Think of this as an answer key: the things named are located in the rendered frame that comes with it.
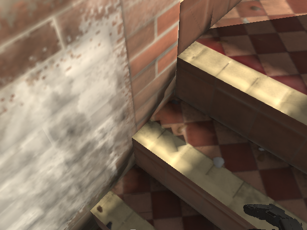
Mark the right robot hand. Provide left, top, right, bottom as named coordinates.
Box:
left=243, top=203, right=303, bottom=230

